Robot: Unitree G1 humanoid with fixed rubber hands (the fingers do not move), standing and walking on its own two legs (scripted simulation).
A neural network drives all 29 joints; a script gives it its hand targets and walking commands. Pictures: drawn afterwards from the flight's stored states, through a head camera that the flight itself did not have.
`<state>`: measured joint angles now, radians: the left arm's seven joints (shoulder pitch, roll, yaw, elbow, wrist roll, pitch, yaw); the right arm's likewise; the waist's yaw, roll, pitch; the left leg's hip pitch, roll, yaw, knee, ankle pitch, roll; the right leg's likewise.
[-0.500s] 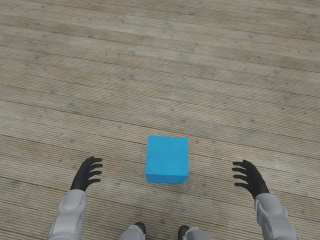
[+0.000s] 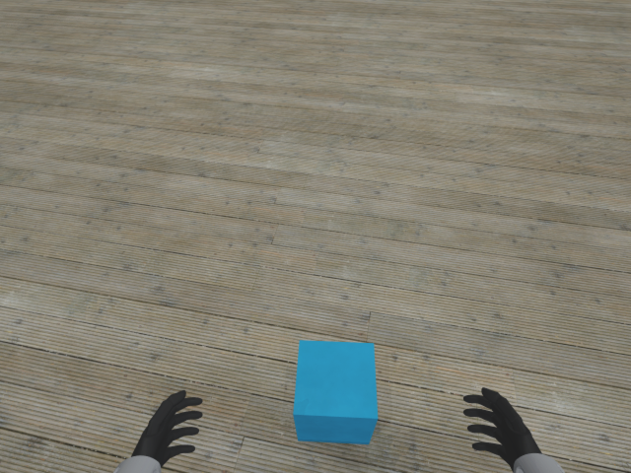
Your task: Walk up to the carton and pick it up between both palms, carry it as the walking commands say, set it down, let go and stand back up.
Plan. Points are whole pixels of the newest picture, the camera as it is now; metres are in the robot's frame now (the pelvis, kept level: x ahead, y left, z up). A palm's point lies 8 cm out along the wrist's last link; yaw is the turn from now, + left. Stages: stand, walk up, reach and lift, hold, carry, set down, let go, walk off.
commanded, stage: let go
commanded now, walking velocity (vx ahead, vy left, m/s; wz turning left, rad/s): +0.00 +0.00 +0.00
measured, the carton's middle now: (334, 393) +0.44 -0.02 -0.65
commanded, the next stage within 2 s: stand in 0.14 s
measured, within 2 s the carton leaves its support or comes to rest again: neither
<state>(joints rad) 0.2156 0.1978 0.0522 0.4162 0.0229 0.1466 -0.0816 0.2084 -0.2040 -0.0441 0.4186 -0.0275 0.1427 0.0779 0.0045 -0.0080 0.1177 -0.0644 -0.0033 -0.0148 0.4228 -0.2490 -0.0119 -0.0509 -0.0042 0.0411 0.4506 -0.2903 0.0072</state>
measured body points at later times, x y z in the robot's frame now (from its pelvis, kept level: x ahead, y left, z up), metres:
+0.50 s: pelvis +0.02 +0.00 +0.00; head +0.02 +0.00 +0.45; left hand +0.15 +0.30 -0.10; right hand +0.17 -0.29 -0.09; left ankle +0.00 +0.13 -0.74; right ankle -0.02 -0.12 -0.74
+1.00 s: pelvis +0.01 +0.01 +0.00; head +0.01 +0.01 +0.45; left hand +0.13 +0.31 -0.10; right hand +0.14 -0.30 -0.10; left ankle +0.00 +0.13 -0.74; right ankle -0.02 -0.12 -0.74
